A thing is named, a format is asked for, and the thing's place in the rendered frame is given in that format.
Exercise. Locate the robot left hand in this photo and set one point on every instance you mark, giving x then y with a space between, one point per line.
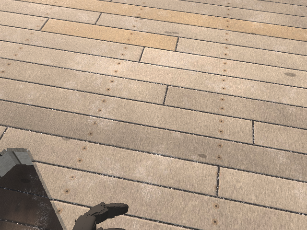
98 214

